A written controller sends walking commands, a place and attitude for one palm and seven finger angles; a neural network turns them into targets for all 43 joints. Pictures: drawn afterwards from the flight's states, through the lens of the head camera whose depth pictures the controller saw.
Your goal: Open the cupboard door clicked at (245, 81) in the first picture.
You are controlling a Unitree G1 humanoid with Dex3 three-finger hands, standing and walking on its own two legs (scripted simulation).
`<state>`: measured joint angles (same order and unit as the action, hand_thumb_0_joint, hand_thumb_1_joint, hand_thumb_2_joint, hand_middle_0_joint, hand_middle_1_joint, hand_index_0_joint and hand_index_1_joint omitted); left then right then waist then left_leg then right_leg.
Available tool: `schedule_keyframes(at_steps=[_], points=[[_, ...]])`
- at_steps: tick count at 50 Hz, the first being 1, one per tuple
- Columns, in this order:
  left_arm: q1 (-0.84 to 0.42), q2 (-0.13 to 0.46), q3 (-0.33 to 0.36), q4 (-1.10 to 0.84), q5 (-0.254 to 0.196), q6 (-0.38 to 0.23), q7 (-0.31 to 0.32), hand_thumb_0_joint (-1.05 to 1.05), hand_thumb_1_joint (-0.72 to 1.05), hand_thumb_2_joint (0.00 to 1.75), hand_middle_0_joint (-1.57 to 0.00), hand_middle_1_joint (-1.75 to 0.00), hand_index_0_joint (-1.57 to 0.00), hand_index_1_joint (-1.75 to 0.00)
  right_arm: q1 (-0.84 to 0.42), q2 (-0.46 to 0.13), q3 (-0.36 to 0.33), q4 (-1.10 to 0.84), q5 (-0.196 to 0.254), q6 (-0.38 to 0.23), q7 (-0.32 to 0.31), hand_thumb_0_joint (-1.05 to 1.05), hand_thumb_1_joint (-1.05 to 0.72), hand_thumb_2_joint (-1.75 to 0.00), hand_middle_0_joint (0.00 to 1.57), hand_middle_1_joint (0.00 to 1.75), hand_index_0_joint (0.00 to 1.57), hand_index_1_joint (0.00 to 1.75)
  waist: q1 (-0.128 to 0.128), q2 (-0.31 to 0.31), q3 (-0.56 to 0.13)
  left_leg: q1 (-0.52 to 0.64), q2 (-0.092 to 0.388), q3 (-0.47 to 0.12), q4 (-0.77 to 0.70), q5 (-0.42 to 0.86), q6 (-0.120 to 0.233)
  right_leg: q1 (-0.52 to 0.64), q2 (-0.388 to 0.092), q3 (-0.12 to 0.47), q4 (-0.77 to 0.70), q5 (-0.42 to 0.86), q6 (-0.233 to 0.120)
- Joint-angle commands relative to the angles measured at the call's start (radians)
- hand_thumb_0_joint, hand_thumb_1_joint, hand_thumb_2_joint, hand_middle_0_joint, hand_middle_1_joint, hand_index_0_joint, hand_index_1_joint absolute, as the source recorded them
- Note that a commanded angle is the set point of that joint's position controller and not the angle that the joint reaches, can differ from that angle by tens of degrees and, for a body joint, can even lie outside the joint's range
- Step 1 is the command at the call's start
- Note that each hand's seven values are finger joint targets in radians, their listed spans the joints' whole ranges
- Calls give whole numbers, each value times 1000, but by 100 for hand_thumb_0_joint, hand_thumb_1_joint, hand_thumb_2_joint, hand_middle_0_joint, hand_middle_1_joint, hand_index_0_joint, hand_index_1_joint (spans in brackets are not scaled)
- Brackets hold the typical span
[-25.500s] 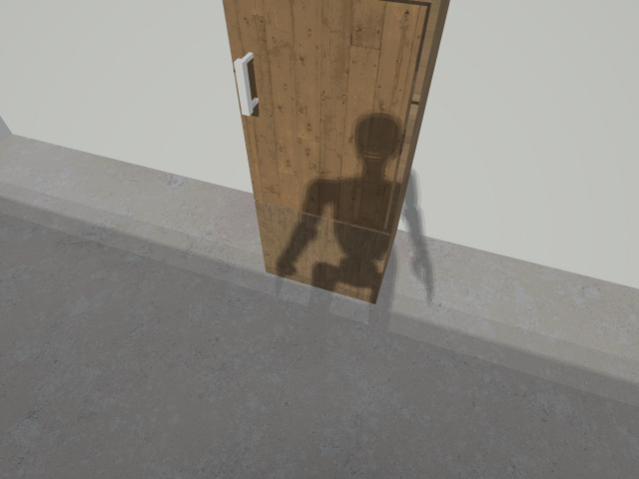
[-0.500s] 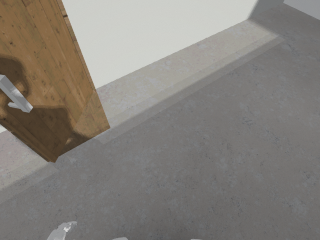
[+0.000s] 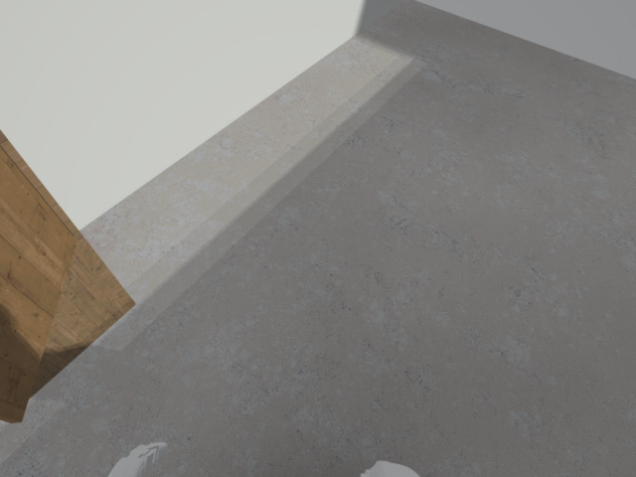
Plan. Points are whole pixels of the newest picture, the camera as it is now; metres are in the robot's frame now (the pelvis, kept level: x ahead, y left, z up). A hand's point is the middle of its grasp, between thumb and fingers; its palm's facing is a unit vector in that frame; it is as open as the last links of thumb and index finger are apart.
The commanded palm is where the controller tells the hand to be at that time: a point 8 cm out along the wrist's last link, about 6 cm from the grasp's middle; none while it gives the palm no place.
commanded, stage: walk to a spot facing it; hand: left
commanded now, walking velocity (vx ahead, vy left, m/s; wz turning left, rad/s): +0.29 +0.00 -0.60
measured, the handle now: out of the picture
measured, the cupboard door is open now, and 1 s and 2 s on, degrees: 42 42 42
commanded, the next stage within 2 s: turn to face it in 1.42 s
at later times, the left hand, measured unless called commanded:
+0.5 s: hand (209, 417) +0.21 +0.18 -0.20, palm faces -0.25 -0.95 -0.17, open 7.4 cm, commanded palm none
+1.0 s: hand (351, 250) +0.53 -0.04 -0.16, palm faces -0.50 -0.84 -0.20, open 7.4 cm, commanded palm none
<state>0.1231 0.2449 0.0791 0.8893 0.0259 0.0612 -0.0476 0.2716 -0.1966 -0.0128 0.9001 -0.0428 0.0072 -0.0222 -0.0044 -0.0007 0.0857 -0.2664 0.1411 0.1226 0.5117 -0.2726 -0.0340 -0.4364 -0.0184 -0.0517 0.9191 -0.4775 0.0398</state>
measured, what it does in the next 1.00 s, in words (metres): walks ahead, turning right: right foot, then left foot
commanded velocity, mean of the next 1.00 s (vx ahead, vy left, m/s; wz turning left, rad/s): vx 0.35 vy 0.00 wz -0.40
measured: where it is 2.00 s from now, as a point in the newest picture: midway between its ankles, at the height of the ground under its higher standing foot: (424, 323)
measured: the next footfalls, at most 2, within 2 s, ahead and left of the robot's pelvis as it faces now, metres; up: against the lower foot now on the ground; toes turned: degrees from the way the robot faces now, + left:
right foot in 0.10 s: +0.04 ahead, -0.14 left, +0.00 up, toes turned -9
left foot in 0.42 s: +0.27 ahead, +0.08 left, +0.00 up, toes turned -10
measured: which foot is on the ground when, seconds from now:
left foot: down 0.00-0.10, up 0.12-0.40, down 0.42-0.84, up 0.86-1.00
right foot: up 0.00-0.08, down 0.10-0.42, up 0.44-0.82, down 0.84-1.00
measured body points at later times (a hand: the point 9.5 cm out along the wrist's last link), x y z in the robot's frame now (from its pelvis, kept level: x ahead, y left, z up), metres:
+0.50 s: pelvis +0.16 -0.01 -0.01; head +0.20 +0.01 +0.43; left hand +0.23 +0.23 -0.18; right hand +0.19 -0.28 -0.13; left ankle +0.23 +0.09 -0.74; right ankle +0.02 -0.11 -0.67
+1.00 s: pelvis +0.34 -0.14 +0.00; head +0.38 -0.17 +0.44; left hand +0.55 +0.00 -0.15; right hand +0.20 -0.34 -0.16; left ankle +0.37 +0.01 -0.66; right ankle +0.31 -0.22 -0.74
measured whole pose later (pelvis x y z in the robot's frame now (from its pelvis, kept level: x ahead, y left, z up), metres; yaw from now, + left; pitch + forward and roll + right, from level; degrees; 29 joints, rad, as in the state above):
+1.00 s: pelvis +0.34 -0.14 +0.00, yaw -28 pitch +0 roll +0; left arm 0.12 0.18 0.05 0.97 0.02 -0.05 0.00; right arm 0.32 -0.19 -0.04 1.05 -0.02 0.00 0.00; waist -0.06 0.00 0.09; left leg -0.45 0.14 0.08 1.10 -0.41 -0.05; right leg -0.27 0.00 -0.09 0.51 -0.26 -0.05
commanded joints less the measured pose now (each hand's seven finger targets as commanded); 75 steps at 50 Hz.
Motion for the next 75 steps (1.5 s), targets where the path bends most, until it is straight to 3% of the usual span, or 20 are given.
schedule_keyframes(at_steps=[1,3,5,6,10,19,21,22,29,37,40,41,42,43,48,58,61,62,68,75], points=[[-58,44,3,-96,-3,-43,-18,0,90,90,-20,-30,-20,-30,68,-248,-81,-39,2,-20,-3,0,-90,-90,20,30,20,30,-49,206,-128,126,196,-101,-169,-71,112,68,19,-79,-272,-1,-17],[72,80,17,-46,-1,-52,-10,0,90,90,-20,-30,-20,-30,33,-231,-79,-40,9,-17,5,0,-90,-90,20,30,20,30,22,81,-140,-18,144,-21,2,-152,57,321,34,-75,-477,117,-43],[289,278,65,24,1,-67,26,0,90,90,-20,-30,-20,-30,-154,-112,-49,-142,27,-19,23,0,-90,-90,20,30,20,30,159,-402,-90,-524,-72,65,507,-432,-32,576,-370,599,-728,15,-243],[318,277,67,29,-10,-73,40,0,90,90,-20,-30,-20,-30,-213,-154,-55,-157,22,-21,25,0,-90,-90,20,30,20,30,166,-273,-58,-601,-37,-89,617,-345,-19,561,-391,616,-724,46,-303],[134,154,35,-6,-2,-95,51,0,90,90,-20,-30,-20,-30,-152,-140,-71,-97,18,-21,37,0,-90,-90,20,30,20,30,33,-184,-20,-402,-9,-108,537,-116,-38,334,-241,355,-691,203,-236],[88,146,39,23,-8,-105,29,0,90,90,-20,-30,-20,-30,42,-151,-71,-24,24,-65,20,0,-90,-90,20,30,20,30,-85,-52,-94,203,-109,-23,-28,60,-18,102,-99,241,-456,299,-155],[137,37,12,-11,-20,-101,17,0,90,90,-20,-30,-20,-30,300,-339,-111,27,-6,-79,-2,0,-90,-90,20,30,20,30,-164,429,-278,501,349,-624,-243,-213,146,-209,107,29,180,-146,-56],[78,62,17,-30,-10,-104,18,0,90,90,-20,-30,-20,-30,276,-321,-98,23,-2,-66,-8,0,-90,-90,20,30,20,30,-148,276,-220,429,399,-705,-291,-261,211,-270,29,127,322,-107,-74],[45,-12,1,-6,6,-71,-20,0,90,90,-20,-30,-20,-30,109,-151,-52,17,10,-93,-3,0,-90,-90,20,30,20,30,-11,166,-53,146,183,-118,-311,122,122,-212,-85,38,185,223,-33],[-125,-3,-8,-50,7,-76,-16,0,90,90,-20,-30,-20,-30,181,-151,-55,68,-1,-72,14,0,-90,-90,20,30,20,30,-46,122,-22,164,204,18,-286,194,122,-48,-49,-62,-238,272,-54],[59,49,6,10,9,-90,-4,0,90,90,-20,-30,-20,-30,156,-160,-50,80,5,-63,17,0,-90,-90,20,30,20,30,58,42,-104,104,159,88,-9,412,78,284,15,-95,-368,264,-101],[238,116,26,69,14,-104,8,0,90,90,-20,-30,-20,-30,124,-139,-41,70,19,-67,24,0,-90,-90,20,30,20,30,141,-57,-201,-67,91,146,251,394,40,570,-67,30,-403,209,-154],[394,245,65,107,12,-110,27,0,90,90,-20,-30,-20,-30,111,-68,-28,23,39,-74,27,0,-90,-90,20,30,20,30,190,-340,-308,-382,-79,157,616,-230,-12,805,-375,514,-538,216,-279],[377,268,65,113,-17,-106,39,0,90,90,-20,-30,-20,-30,48,-106,-36,10,38,-72,23,0,-90,-90,20,30,20,30,173,-291,-277,-476,-57,-24,791,-341,4,750,-427,614,-636,269,-314],[88,84,6,57,-9,-124,54,0,90,90,-20,-30,-20,-30,64,-54,-39,73,17,-39,21,0,-90,-90,20,30,20,30,-16,-127,-65,-273,39,-86,561,-118,-24,255,-270,211,-686,458,-238],[128,95,15,121,-12,-134,39,0,90,90,-20,-30,-20,-30,28,-72,-54,70,14,-68,40,0,-90,-90,20,30,20,30,-54,-29,-49,58,-69,3,-4,114,-5,191,-175,136,-575,303,-177],[137,7,-13,70,-17,-137,29,0,90,90,-20,-30,-20,-30,331,-267,-97,135,-9,-73,14,0,-90,-90,20,30,20,30,-156,353,-210,456,351,-584,-248,-34,217,-196,60,-19,193,-89,-80],[67,29,-6,48,-9,-137,30,0,90,90,-20,-30,-20,-30,292,-246,-93,121,-5,-63,10,0,-90,-90,20,30,20,30,-143,190,-123,377,375,-605,-269,-47,256,-266,-7,61,327,-58,-87],[91,-24,-8,81,0,-93,7,0,90,90,-20,-30,-20,-30,102,-118,-53,94,9,-95,4,0,-90,-90,20,30,20,30,-10,132,-50,126,203,-104,-311,211,136,-165,-105,49,150,202,-40],[71,-14,1,59,5,-86,-2,0,90,90,-20,-30,-20,-30,63,-163,-72,91,6,-58,17,0,-90,-90,20,30,20,30,7,109,-41,53,179,43,-220,25,107,88,-41,-90,-250,272,-38]])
